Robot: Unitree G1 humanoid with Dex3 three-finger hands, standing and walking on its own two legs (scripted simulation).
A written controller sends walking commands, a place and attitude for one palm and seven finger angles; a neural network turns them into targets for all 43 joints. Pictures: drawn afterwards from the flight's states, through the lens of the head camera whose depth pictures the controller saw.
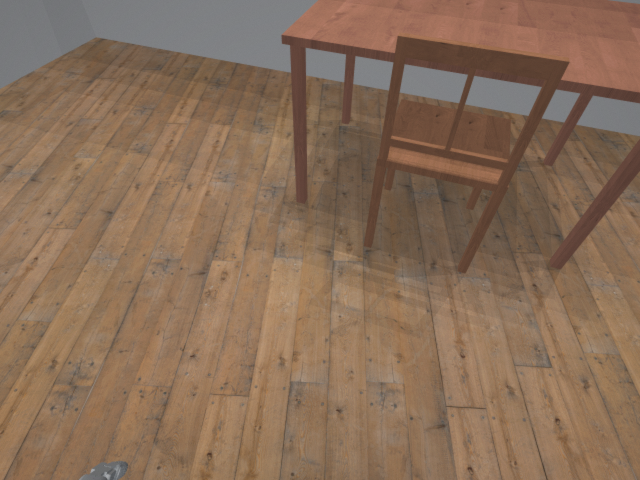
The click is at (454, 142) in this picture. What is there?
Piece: chair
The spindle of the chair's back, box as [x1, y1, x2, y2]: [445, 68, 475, 150]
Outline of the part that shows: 475,69 470,68 445,149 449,150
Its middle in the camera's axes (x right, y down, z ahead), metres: +0.40 -0.36 +1.10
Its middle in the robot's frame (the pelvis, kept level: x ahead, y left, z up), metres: +1.08 -0.34 -0.10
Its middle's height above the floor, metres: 0.67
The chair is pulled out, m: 0.00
